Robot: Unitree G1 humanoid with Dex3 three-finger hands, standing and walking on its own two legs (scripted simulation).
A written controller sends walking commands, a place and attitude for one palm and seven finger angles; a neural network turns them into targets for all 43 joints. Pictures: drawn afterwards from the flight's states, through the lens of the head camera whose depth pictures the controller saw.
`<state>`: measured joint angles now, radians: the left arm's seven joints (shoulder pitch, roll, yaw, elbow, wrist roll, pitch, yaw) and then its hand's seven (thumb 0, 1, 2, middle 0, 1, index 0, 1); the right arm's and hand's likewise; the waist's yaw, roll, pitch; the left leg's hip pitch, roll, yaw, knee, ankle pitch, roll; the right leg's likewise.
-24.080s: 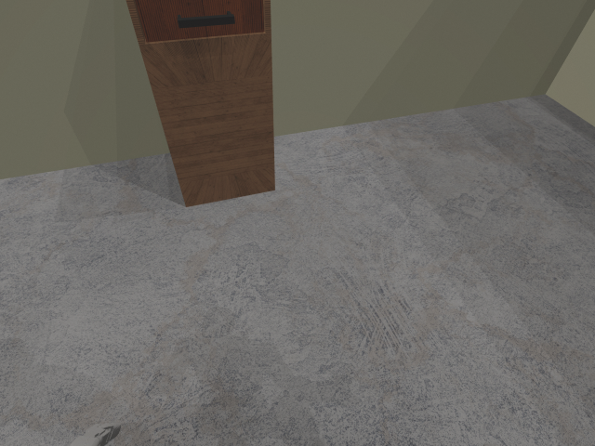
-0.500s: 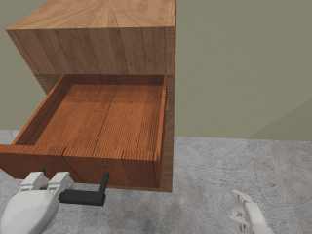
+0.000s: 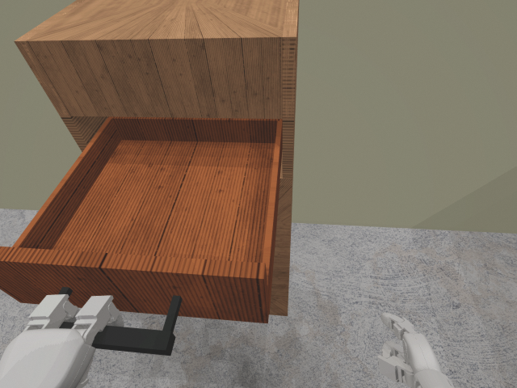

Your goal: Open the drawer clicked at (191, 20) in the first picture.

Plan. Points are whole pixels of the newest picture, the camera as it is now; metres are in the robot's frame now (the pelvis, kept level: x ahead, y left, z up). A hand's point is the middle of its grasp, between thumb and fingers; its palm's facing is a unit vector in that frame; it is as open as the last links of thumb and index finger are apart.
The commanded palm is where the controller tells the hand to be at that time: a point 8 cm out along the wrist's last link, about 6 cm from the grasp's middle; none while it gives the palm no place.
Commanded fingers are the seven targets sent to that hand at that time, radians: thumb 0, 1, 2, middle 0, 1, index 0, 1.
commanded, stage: open the thumb to release the handle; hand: left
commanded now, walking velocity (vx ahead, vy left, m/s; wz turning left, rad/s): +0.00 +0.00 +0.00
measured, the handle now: (110, 318) +0.18 +0.22 +0.09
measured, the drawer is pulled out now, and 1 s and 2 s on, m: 0.30 0.30 0.29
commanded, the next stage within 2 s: lift the hand off the handle in 0.52 s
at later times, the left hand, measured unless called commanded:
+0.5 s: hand (77, 365) +0.13 +0.24 +0.07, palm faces +0.01 -0.06 -1.00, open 11.8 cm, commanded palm +0.09 +0.26 +0.12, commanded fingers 0.00 -0.50 0.30 -0.30 -1.20 -0.30 -1.20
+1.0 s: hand (86, 356) +0.14 +0.24 +0.07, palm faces +0.07 -0.09 -0.99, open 13.8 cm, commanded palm +0.11 +0.24 +0.13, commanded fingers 0.00 -0.50 0.30 -0.30 -1.20 -0.30 -1.20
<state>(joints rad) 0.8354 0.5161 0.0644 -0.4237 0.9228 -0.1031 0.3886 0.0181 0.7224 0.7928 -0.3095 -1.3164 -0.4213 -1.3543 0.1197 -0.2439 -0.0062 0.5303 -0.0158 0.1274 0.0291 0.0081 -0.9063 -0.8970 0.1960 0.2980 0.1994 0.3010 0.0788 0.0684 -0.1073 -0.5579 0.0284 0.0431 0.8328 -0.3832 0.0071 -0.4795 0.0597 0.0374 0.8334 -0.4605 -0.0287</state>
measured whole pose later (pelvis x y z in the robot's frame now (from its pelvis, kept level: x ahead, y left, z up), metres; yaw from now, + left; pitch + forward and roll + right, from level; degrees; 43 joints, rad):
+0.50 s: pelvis -0.01 -0.02 +0.01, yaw +2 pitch +4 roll +0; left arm 0.66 0.54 0.08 -0.29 0.90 -0.15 0.32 0.00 -0.18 0.43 -0.40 -1.26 -0.35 -1.24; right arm 0.11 -0.22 0.00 0.59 -0.01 0.10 -0.03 0.01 -0.91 -0.90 0.20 0.30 0.20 0.30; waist 0.09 0.07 -0.08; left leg -0.50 0.03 0.01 0.77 -0.33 -0.01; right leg -0.42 0.06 0.00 0.78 -0.43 -0.05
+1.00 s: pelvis -0.01 +0.00 +0.01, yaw +3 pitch +4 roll +0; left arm 0.56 0.46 0.00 -0.28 0.96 -0.10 0.32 0.00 -0.49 0.30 -0.38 -1.24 -0.32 -1.21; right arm 0.12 -0.22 -0.01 0.60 -0.02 0.08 -0.01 0.01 -0.91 -0.90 0.20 0.30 0.20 0.30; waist 0.11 0.08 -0.07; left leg -0.52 0.00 -0.01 0.78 -0.33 0.00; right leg -0.42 0.04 -0.01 0.79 -0.43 -0.03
